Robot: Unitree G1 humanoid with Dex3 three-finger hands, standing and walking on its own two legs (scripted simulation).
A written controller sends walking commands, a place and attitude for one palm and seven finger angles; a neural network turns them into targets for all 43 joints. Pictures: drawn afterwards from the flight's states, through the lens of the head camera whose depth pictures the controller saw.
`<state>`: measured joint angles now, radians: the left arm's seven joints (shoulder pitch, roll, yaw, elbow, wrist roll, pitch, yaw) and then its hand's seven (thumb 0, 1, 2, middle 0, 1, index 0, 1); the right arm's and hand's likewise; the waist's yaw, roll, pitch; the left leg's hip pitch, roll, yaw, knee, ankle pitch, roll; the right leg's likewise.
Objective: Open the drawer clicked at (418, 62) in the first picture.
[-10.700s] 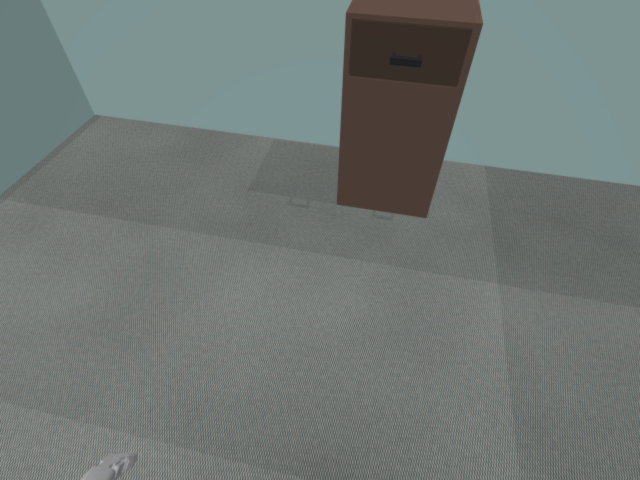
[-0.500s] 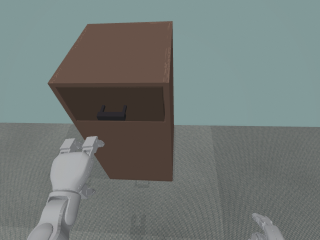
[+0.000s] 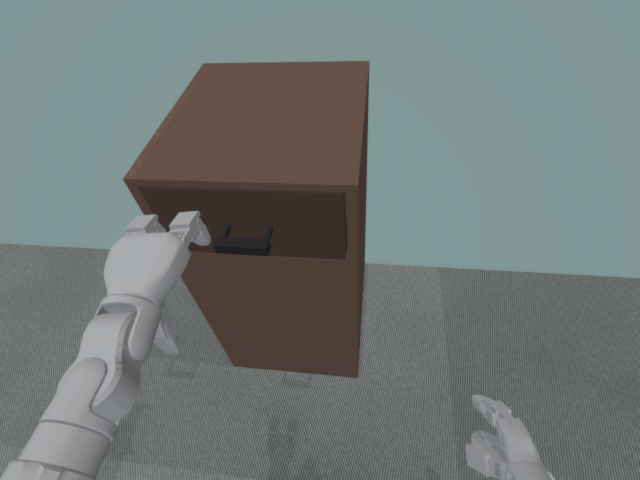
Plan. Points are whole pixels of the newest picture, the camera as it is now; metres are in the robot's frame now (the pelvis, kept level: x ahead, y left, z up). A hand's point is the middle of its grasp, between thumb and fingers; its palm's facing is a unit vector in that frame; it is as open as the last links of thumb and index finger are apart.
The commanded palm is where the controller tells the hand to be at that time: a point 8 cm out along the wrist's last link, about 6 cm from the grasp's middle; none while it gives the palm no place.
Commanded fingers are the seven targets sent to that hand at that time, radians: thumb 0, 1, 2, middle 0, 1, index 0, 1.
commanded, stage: raise the hand with hooked fingers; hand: left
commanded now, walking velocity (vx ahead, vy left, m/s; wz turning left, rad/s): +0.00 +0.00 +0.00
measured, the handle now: (245, 238) +0.51 +0.23 -0.06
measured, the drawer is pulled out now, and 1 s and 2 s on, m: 0.00 0.00 0.00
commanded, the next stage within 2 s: move the hooked fingers above the handle in 0.34 s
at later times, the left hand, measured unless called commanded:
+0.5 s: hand (171, 292) +0.30 +0.24 +0.07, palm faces +0.04 -0.08 -1.00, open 13.9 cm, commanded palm +0.29 +0.24 +0.12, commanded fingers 0.00 -0.50 0.30 -0.30 -1.20 -0.30 -1.20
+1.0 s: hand (206, 274) +0.36 +0.23 +0.03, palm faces -0.06 -0.05 -1.00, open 13.9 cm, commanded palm +0.35 +0.23 +0.10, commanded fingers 0.00 -0.50 0.30 -0.30 -1.20 -0.30 -1.20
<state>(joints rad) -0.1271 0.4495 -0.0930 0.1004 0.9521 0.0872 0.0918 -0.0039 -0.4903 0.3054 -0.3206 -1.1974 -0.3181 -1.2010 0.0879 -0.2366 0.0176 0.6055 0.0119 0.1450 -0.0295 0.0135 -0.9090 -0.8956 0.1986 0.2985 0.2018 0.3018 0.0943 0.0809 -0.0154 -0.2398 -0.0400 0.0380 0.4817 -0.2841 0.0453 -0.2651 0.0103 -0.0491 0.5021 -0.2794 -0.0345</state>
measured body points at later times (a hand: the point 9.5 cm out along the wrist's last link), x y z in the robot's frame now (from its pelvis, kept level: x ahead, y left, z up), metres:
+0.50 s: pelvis -0.01 +0.00 +0.00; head +0.02 -0.03 +0.45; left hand +0.30 +0.24 +0.13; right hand +0.18 -0.22 -0.12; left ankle -0.02 +0.09 -0.74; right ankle -0.01 -0.10 -0.74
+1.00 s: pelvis -0.01 +0.00 -0.01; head +0.04 -0.03 +0.44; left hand +0.36 +0.23 +0.09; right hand +0.13 -0.25 -0.14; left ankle -0.02 +0.09 -0.74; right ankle -0.01 -0.10 -0.74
